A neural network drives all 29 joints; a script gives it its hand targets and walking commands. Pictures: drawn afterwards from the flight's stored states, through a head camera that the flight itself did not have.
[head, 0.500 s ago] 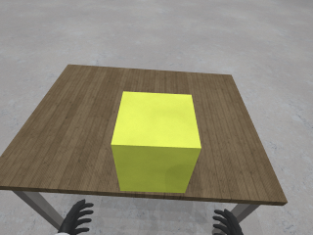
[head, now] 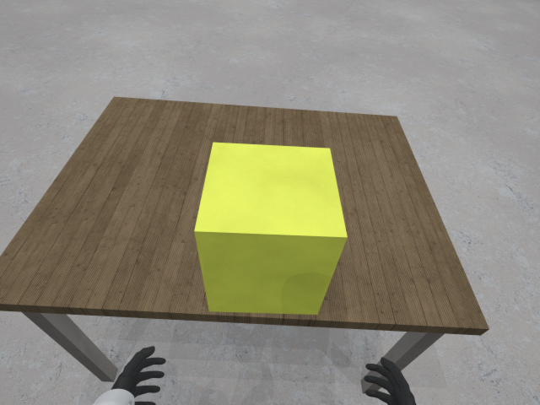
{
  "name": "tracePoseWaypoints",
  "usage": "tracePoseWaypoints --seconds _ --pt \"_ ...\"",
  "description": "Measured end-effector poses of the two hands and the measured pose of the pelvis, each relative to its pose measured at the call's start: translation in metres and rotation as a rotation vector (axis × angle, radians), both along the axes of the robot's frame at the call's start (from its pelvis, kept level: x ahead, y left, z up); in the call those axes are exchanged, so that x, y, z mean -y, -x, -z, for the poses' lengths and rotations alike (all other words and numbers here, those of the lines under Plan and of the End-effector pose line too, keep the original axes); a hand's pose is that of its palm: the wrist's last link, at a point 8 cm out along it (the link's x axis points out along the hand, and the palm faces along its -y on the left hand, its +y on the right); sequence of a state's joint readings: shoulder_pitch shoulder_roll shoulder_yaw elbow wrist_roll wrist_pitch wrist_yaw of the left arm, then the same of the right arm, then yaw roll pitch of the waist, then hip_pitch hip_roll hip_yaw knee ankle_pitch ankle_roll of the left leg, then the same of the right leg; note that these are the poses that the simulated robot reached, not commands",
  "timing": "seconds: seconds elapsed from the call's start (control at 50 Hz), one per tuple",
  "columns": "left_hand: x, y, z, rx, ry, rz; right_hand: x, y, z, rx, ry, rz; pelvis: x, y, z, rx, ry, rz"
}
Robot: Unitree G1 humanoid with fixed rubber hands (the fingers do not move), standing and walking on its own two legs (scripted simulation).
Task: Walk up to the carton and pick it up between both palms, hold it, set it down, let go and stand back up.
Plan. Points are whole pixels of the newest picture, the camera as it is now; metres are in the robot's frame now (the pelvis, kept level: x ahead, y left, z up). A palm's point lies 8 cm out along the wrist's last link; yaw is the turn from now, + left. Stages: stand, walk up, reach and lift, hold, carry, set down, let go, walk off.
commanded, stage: set down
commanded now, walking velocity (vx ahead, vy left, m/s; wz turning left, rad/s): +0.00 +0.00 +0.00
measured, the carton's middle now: (267, 232) +0.42 +0.03 -0.01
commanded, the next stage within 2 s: let go in 1.12 s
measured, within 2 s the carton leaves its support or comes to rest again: neither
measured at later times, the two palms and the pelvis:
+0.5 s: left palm out of the picture +0.14 +0.21 -0.11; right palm out of the picture +0.13 -0.19 -0.12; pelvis -0.04 +0.00 -0.01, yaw +0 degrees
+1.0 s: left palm (141, 393) +0.18 +0.21 -0.13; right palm out of the picture +0.15 -0.20 -0.14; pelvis -0.02 +0.00 -0.01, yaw +0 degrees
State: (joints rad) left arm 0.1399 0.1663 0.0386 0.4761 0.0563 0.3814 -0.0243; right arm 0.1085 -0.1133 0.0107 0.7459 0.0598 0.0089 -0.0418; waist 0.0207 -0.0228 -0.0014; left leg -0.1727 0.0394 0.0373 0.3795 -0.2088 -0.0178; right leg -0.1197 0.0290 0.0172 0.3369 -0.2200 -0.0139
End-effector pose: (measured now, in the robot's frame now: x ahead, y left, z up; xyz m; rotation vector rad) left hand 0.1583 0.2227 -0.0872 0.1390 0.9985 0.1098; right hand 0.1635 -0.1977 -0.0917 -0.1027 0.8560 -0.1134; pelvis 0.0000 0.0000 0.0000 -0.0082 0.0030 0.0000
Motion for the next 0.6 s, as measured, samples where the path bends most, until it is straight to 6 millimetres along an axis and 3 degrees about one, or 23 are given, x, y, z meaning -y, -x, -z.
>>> tracePoseWaypoints --seconds 0.34,0.6 --pt "0.007 0.02 0.017 -0.157 -0.019 0.009 -0.004 0.03 0.017 -0.133 -0.002 0.007 0.0 0.033 0.003 0.016 -0.006 0.0" --pt "0.011 0.016 0.03 -0.26 -0.035 0.011 -0.003 0.035 0.034 -0.214 0.0 0.011 -0.003 0.038 0.007 0.003 -0.007 0.006"
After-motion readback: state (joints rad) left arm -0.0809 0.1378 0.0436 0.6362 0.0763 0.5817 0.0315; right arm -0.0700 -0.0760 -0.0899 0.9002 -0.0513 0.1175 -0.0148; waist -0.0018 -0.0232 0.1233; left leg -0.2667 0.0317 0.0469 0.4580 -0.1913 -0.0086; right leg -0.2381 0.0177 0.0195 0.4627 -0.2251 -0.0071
